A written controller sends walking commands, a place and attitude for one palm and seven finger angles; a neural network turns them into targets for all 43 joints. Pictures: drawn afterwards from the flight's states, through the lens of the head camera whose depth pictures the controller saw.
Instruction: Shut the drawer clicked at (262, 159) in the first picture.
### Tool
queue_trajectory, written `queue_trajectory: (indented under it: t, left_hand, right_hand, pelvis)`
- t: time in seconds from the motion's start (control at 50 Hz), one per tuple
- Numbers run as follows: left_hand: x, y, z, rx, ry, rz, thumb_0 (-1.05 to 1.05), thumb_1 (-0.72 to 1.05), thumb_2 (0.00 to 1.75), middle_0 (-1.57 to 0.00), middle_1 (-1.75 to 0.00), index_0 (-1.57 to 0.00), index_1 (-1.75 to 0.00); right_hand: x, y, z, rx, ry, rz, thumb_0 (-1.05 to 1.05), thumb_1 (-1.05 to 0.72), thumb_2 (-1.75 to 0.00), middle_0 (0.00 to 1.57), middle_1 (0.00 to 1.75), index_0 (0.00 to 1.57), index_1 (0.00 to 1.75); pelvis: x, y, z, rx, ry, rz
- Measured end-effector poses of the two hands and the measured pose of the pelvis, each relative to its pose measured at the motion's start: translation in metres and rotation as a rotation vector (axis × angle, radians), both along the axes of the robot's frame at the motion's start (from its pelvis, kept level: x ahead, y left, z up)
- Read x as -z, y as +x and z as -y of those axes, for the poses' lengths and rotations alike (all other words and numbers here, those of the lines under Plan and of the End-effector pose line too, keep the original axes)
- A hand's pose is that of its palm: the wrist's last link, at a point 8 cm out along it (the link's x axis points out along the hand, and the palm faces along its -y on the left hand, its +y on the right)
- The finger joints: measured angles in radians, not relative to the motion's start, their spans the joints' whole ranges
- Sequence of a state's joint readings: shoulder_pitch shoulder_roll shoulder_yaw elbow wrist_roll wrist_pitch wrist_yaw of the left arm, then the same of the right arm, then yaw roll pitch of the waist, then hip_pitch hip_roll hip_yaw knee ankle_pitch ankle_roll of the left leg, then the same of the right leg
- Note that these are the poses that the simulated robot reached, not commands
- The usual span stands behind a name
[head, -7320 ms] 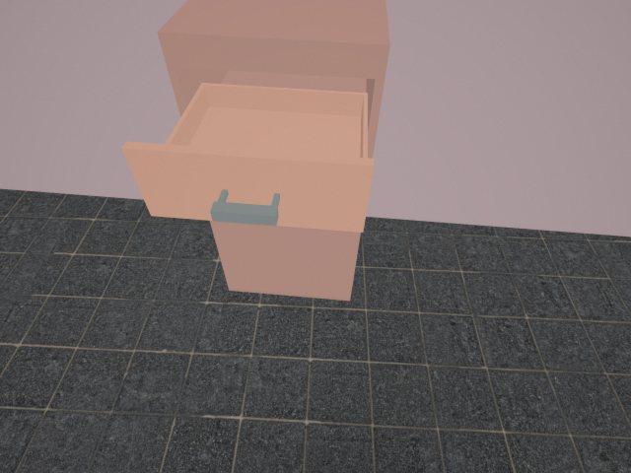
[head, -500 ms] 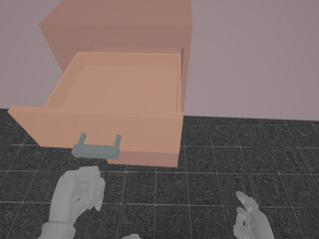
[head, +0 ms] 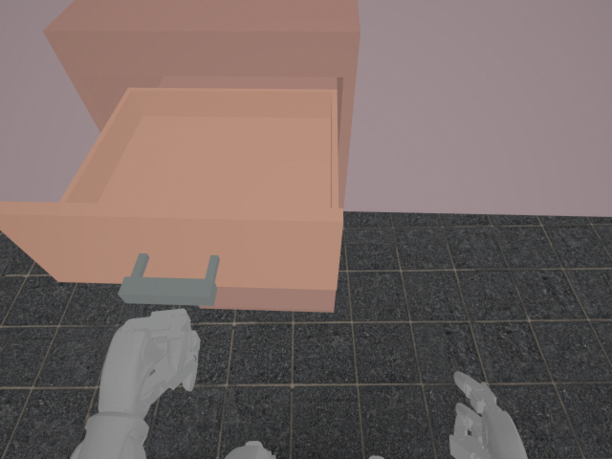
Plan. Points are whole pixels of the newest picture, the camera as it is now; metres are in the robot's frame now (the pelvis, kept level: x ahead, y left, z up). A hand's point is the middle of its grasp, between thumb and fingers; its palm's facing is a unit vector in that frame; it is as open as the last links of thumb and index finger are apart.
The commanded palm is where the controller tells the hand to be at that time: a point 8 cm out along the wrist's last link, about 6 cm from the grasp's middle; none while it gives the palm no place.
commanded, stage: bring the fist close to the handle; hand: left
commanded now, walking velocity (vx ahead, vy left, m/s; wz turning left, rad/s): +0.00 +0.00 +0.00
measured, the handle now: (173, 276) +0.33 +0.18 +0.07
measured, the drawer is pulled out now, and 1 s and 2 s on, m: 0.29 0.23 0.11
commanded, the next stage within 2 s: push the drawer shut in 0.12 s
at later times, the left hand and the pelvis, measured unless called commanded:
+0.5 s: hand (188, 340) +0.25 +0.15 +0.06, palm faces -0.03 -1.00 -0.04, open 3.3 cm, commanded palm +0.23 +0.20 +0.07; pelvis +0.00 +0.00 +0.00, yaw +0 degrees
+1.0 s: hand (203, 297) +0.30 +0.14 +0.06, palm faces -0.03 -1.00 -0.05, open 3.2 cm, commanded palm +0.29 +0.19 +0.07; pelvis -0.02 +0.01 +0.00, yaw +1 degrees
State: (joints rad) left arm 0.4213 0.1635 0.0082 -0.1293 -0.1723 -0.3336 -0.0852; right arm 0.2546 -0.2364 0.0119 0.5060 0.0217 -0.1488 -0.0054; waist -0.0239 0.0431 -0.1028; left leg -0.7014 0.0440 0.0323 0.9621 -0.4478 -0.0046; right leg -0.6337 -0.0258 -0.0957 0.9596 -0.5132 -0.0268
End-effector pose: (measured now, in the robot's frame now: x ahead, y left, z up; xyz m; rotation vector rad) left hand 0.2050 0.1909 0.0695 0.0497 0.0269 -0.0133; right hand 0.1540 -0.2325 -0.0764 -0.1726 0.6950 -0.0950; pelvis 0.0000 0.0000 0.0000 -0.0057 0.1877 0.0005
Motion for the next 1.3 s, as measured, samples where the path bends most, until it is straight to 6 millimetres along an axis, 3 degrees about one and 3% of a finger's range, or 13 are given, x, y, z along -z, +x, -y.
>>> queue_trajectory:
  t: [0.32, 0.7, 0.96, 1.3]
  left_hand:
    - [0.001, 0.003, -0.008, 0.003, -0.001, 0.003, 0.02, 0.9, 0.9, -1.4, -1.6, -1.4, -1.6]
    - [0.005, 0.033, -0.009, 0.011, -0.007, 0.025, -0.01, 0.88, 0.93, -1.4, -1.6, -1.4, -1.6]
    - [0.005, 0.07, -0.003, 0.019, -0.001, 0.031, -0.01, 0.92, 0.98, -1.4, -1.6, -1.4, -1.6]
    - [0.004, 0.117, -0.002, 0.003, -0.004, 0.033, 0.01, 0.92, 0.96, -1.4, -1.6, -1.4, -1.6]
  right_hand:
    - [-0.002, 0.006, 0.003, -0.003, -0.016, 0.003, 0.01, -0.9, -0.9, 0.2, 0.29, 0.21, 0.3]
    - [0.005, -0.005, -0.002, -0.013, -0.023, -0.046, 0.01, -0.9, -0.9, 0.2, 0.29, 0.21, 0.3]
    - [0.009, -0.02, -0.007, -0.007, -0.018, -0.095, 0.01, -0.9, -0.9, 0.21, 0.29, 0.21, 0.3]
    - [0.014, -0.056, 0.009, 0.061, -0.032, -0.22, 0.01, -0.9, -0.9, 0.2, 0.29, 0.21, 0.3]
  pelvis:
    - [0.0, 0.001, 0.001, -0.007, -0.003, -0.003]
    - [-0.001, -0.006, -0.005, -0.015, -0.008, 0.001]
    - [-0.003, -0.016, -0.007, -0.012, -0.007, 0.01]
    - [-0.008, -0.013, -0.008, 0.007, -0.002, -0.003]
